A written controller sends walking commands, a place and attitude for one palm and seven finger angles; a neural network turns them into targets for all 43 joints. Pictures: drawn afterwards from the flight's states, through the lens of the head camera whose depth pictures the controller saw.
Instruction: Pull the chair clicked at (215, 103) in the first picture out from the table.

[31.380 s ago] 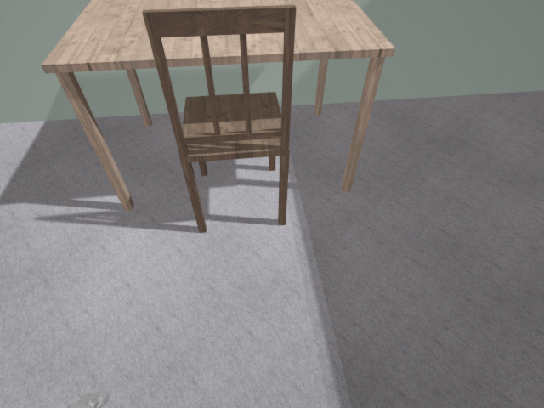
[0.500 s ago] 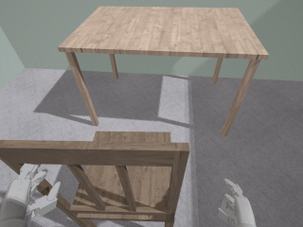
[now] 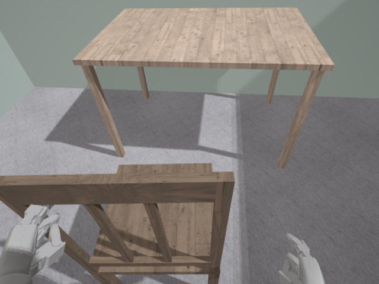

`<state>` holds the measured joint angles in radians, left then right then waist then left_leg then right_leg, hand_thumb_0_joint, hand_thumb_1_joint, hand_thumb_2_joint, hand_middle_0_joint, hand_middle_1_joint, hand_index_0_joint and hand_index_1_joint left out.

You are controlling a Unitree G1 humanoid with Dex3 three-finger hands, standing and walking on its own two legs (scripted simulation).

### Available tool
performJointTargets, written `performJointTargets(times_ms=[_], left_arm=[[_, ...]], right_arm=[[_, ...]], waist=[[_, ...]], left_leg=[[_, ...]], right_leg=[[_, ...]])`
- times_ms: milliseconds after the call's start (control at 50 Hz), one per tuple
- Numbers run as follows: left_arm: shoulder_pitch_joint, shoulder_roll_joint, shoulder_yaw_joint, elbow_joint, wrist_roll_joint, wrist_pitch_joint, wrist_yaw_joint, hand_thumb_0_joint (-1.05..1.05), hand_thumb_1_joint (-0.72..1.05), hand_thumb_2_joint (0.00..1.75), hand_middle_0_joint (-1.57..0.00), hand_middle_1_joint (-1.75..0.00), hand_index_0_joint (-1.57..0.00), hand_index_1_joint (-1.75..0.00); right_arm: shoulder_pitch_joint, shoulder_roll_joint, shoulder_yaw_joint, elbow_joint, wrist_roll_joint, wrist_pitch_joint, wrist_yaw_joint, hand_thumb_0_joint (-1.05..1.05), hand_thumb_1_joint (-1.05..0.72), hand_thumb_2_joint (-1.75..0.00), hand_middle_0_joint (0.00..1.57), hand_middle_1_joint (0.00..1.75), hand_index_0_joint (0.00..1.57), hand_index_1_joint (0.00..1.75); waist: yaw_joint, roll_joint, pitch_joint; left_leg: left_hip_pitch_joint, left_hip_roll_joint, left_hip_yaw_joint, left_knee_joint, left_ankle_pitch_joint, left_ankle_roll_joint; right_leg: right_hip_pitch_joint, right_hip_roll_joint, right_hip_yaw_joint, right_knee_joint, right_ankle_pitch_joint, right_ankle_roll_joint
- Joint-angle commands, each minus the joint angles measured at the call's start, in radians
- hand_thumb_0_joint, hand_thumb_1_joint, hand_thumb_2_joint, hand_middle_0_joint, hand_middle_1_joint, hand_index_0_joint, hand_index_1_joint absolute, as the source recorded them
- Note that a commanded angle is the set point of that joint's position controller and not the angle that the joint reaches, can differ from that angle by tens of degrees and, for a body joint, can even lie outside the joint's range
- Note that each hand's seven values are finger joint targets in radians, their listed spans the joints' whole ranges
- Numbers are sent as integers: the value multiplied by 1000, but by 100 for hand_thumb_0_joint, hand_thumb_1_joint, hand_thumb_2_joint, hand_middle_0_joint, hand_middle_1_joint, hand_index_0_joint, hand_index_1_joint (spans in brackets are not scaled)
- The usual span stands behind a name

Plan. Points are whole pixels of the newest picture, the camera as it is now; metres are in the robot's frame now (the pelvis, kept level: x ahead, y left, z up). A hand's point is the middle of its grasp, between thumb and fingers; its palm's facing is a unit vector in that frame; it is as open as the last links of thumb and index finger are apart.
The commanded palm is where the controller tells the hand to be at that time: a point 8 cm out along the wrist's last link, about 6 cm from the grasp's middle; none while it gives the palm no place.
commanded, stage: step back with the hand held close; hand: left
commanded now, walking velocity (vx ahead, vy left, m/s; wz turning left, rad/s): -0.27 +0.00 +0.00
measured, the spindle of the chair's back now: (114, 236) +0.22 +0.22 -0.05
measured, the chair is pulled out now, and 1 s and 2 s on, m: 0.63 0.65 0.65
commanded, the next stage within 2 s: stop stepping back and stand still in 1.00 s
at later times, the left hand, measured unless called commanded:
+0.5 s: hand (40, 278) +0.10 +0.25 +0.08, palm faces +0.00 -0.84 -0.55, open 6.9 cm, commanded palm +0.06 +0.31 +0.18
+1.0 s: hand out of the picture +0.06 +0.31 +0.18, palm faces +0.44 -0.77 -0.45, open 7.4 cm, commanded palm -0.01 +0.34 +0.18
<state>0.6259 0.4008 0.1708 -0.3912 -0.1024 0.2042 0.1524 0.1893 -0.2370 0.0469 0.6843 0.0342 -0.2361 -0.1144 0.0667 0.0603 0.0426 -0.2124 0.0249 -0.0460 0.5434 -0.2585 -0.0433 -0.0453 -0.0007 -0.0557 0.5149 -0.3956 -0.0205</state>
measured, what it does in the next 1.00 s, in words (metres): walks backwards: right foot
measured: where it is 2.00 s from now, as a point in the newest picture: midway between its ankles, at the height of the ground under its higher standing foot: outside the picture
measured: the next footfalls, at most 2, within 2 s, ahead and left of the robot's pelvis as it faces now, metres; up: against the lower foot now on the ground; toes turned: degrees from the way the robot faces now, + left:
right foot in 1.00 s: -0.14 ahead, -0.08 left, +0.00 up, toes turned +1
left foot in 1.26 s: -0.15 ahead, +0.18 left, +0.00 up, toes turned +0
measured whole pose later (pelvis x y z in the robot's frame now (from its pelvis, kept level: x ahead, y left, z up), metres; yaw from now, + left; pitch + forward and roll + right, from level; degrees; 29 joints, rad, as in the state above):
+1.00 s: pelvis -0.15 +0.05 -0.02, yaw -1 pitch -2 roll -4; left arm 0.48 0.44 0.47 -0.50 -0.05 -0.21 0.15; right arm 0.18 -0.19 0.02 0.62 0.00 -0.16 -0.08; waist -0.02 0.05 0.03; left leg -0.53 0.04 -0.04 0.60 -0.06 0.02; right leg -0.30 0.03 -0.03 0.69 -0.42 0.00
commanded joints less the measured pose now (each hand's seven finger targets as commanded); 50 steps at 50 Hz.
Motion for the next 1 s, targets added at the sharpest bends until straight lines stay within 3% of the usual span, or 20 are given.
performJointTargets(times_ms=[0, 40, 80, 120, 180, 200, 280, 420, 520, 560, 620, 680, 720, 780, 800, 820, 840, 880, 920, 980], left_arm=[[-498, 466, 449, -536, 21, -294, 51, 0, 90, 90, -20, -30, -20, -30], [-414, 339, 367, -477, 14, -289, 28, 0, 90, 90, -20, -30, -20, -30], [-352, 321, 353, -503, 17, -291, 23, 0, 90, 90, -20, -30, -20, -30], [-276, 337, 377, -535, 17, -302, 31, 0, 90, 90, -20, -30, -20, -30], [-218, 338, 386, -593, 16, -307, 42, 0, 90, 90, -20, -30, -20, -30], [-178, 342, 389, -589, 11, -304, 43, 0, 90, 90, -20, -30, -20, -30], [-127, 361, 419, -641, 5, -319, 54, 0, 90, 90, -20, -30, -20, -30], [-24, 401, 496, -672, 7, -370, 53, 0, 90, 90, -20, -30, -20, -30], [-29, 411, 531, -663, 18, -427, 48, 0, 90, 90, -20, -30, -20, -30], [-57, 422, 538, -663, 24, -451, 47, 0, 90, 90, -20, -30, -20, -30], [-46, 418, 531, -625, 17, -473, 53, 0, 90, 90, -20, -30, -20, -30], [-114, 376, 508, -546, 20, -473, 70, 0, 90, 90, -20, -30, -20, -30], [-133, 310, 478, -423, 24, -461, 66, 0, 90, 90, -20, -30, -20, -30], [-151, 243, 435, -280, 41, -439, 47, 0, 90, 90, -20, -30, -20, -30], [-121, 232, 435, -235, 49, -435, 41, 0, 90, 90, -20, -30, -20, -30], [-131, 186, 399, -232, 52, -440, 29, 0, 90, 90, -20, -30, -20, -30], [-186, 201, 391, -288, 63, -458, 20, 0, 90, 90, -20, -30, -20, -30], [-166, 203, 384, -285, 62, -473, 6, 0, 90, 90, -20, -30, -20, -30], [-96, 182, 372, -309, 51, -482, -5, 0, 90, 90, -20, -30, -20, -30], [-95, 254, 439, -411, 44, -516, -9, 0, 90, 90, -20, -30, -20, -30]], right_arm=[[-84, -111, -41, -246, 27, -7, -12, 0, -90, -90, 20, 30, 20, 30], [-84, -98, -53, -236, 24, 37, -11, 0, -90, -90, 20, 30, 20, 30], [-95, -105, -56, -258, 21, 65, -6, 0, -90, -90, 20, 30, 20, 30], [-106, -105, -61, -270, 18, 89, -7, 0, -90, -90, 20, 30, 20, 30], [-120, -106, -68, -283, 17, 113, -1, 0, -90, -90, 20, 30, 20, 30], [-130, -107, -71, -281, 19, 117, -2, 0, -90, -90, 20, 30, 20, 30], [-132, -103, -79, -288, 16, 126, -8, 0, -90, -90, 20, 30, 20, 30], [-124, -110, -87, -267, 2, 101, -22, 0, -90, -90, 20, 30, 20, 30], [-92, -117, -85, -247, -13, 54, -31, 0, -90, -90, 20, 30, 20, 30], [-73, -121, -86, -237, -23, 36, -33, 0, -90, -90, 20, 30, 20, 30], [-58, -106, -81, -201, -31, 16, -35, 0, -90, -90, 20, 30, 20, 30], [-58, -110, -84, -162, -39, 21, -31, 0, -90, -90, 20, 30, 20, 30], [-74, -113, -78, -152, -37, 24, -27, 0, -90, -90, 20, 30, 20, 30], [-88, -124, -85, -173, -29, 39, -22, 0, -90, -90, 20, 30, 20, 30], [-112, -130, -89, -180, -26, 36, -19, 0, -90, -90, 20, 30, 20, 30], [-89, -126, -80, -191, -21, 36, -10, 0, -90, -90, 20, 30, 20, 30], [-106, -131, -88, -198, -25, 30, -4, 0, -90, -90, 20, 30, 20, 30], [-96, -127, -95, -195, -33, 30, 8, 0, -90, -90, 20, 30, 20, 30], [-92, -119, -91, -203, -36, 30, 26, 0, -90, -90, 20, 30, 20, 30], [-101, -116, -98, -202, -46, 33, 35, 0, -90, -90, 20, 30, 20, 30]], waist=[[-10, 170, -35], [-37, 75, -50], [-32, 84, -127], [-24, 160, -202], [-23, 133, -268], [-25, 165, -277], [-26, 140, -297], [-24, 261, -278], [-38, 244, -229], [-43, 164, -205], [-52, 86, -225], [-69, -41, -207], [-76, -37, -139], [-75, 19, -31], [-71, 139, -14], [-71, 203, -17], [-67, 190, -24], [-59, 146, -60], [-50, 211, -99], [-42, 215, -137]], left_leg=[[123, 43, -25, -45, 251, 69], [112, 52, -21, -35, 278, 67], [140, 62, -17, -29, 380, 69], [176, 76, -15, -31, 475, 74], [172, 96, -21, -6, 563, 74], [165, 96, -22, -17, 539, 73], [107, 109, -43, -12, 484, 65], [-50, 156, -116, -117, 182, 83], [-227, 143, -129, -151, -224, 83], [-239, 102, -117, -94, -302, 69], [-29, 30, -68, 112, -191, 38], [53, 9, -53, 212, -105, 26], [36, 34, -87, 137, -147, 34], [-180, 107, -193, -78, -355, 63], [-310, 156, -245, -208, -454, 96], [-433, 208, -311, -307, -511, 129], [-474, 242, -347, -335, -495, 152], [-432, 242, -311, -333, -437, 161], [-383, 215, -265, -317, -377, 162], [-354, 178, -185, -252, -375, 106]], right_leg=[[-210, -88, 109, -144, 461, 0], [-170, -98, 106, -159, 522, 11], [-117, -98, 93, -130, 577, 18], [-84, -94, 89, -103, 573, 20], [-56, -92, 87, -83, 608, 24], [-53, -91, 87, -76, 578, 23], [-58, -95, 86, -66, 530, 20], [-56, -42, 28, -20, 208, 25], [-40, -39, 43, 7, 104, 21], [-103, -68, 100, -44, 19, 3], [-340, -168, 207, -144, -19, -57], [-452, -217, 213, -148, 31, -80], [-499, -164, 165, -130, -45, -58], [-441, -49, 95, -47, -207, -3], [-335, -5, 75, 50, -177, 16], [-210, 33, 32, 187, -81, 27], [-158, 37, 37, 259, -33, 29], [-152, 33, 41, 286, -43, 23], [-137, 28, 35, 225, -49, 14], [-89, 26, 9, 42, -37, -14]])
